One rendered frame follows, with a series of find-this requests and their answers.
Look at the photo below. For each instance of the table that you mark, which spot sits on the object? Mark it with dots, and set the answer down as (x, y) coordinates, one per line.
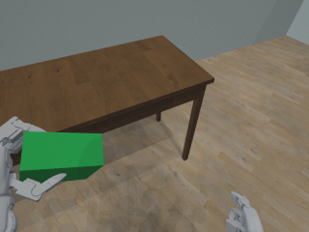
(104, 89)

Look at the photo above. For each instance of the sponge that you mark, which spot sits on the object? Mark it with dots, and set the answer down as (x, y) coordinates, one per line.
(46, 154)

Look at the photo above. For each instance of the robot left forearm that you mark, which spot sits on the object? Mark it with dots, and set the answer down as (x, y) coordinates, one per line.
(8, 220)

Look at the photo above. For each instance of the right robot hand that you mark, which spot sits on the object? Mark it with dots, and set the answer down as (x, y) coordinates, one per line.
(245, 220)

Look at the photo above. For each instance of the left robot hand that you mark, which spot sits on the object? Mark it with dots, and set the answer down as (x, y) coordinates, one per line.
(11, 142)

